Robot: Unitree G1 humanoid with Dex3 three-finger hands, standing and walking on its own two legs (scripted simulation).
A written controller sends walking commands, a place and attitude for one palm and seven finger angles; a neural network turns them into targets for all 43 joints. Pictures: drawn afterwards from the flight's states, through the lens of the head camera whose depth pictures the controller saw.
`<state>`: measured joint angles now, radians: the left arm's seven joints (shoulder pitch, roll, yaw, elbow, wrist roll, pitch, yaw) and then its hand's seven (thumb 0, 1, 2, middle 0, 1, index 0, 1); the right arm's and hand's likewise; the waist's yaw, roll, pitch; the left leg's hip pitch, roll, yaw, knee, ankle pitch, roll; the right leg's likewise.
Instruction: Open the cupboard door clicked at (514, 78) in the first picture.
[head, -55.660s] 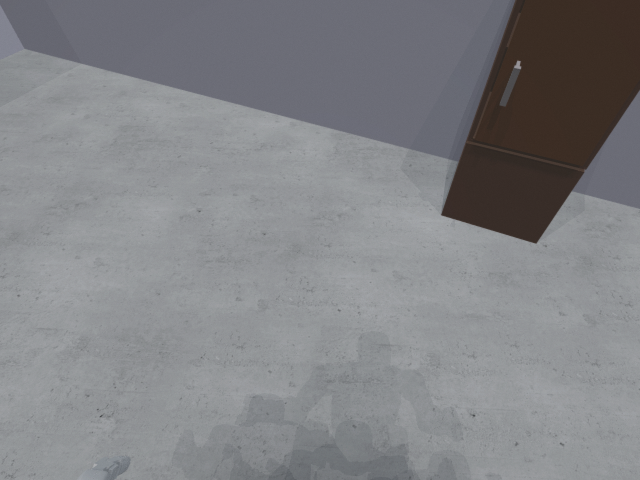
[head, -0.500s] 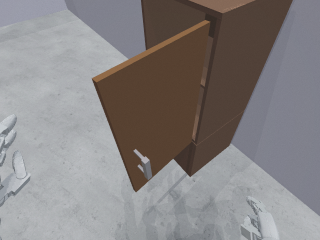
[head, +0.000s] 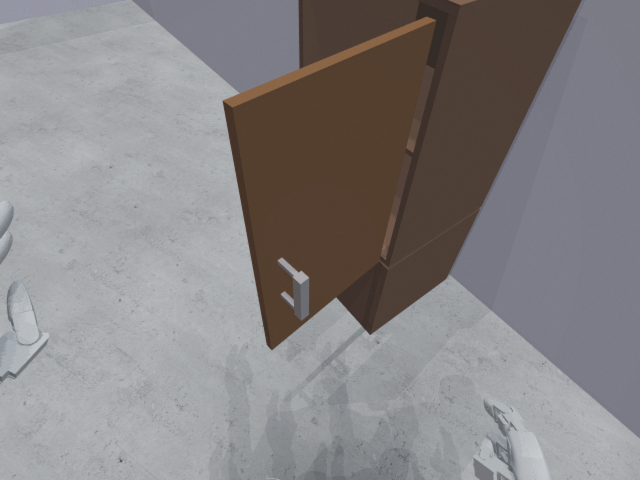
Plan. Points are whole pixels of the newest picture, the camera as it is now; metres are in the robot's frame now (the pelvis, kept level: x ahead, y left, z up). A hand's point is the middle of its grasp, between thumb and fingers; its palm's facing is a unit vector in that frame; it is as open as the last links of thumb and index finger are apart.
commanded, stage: step back with the hand held close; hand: left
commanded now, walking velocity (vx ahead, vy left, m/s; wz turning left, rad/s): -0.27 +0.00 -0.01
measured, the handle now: (293, 289) +0.43 +0.08 -0.10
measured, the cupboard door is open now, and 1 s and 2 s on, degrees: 97 97 97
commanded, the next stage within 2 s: stop stepping back and stand still in 0.72 s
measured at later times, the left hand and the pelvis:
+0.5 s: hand out of the picture +0.14 +0.26 +0.17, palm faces +0.36 -0.79 -0.49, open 7.4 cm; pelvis -0.06 +0.01 +0.00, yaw +3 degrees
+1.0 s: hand out of the picture +0.07 +0.29 +0.18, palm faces +0.35 -0.85 -0.38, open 7.4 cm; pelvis -0.16 +0.04 +0.00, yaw -2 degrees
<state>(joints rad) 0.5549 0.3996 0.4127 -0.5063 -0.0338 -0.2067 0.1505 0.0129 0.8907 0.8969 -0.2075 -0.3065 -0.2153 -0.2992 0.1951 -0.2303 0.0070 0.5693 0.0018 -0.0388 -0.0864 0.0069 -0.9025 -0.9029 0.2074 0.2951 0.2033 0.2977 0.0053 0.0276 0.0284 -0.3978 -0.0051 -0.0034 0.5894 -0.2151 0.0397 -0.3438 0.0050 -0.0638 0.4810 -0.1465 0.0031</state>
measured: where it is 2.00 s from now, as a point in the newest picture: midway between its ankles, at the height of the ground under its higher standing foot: outside the picture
